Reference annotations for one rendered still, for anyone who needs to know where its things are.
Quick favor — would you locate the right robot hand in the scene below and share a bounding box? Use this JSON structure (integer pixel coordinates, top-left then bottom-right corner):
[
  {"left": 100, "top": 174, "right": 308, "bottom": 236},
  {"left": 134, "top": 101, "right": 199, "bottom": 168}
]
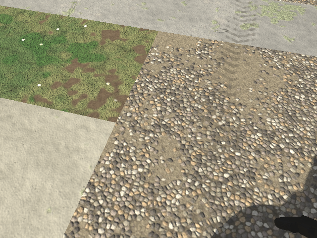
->
[{"left": 274, "top": 215, "right": 317, "bottom": 238}]

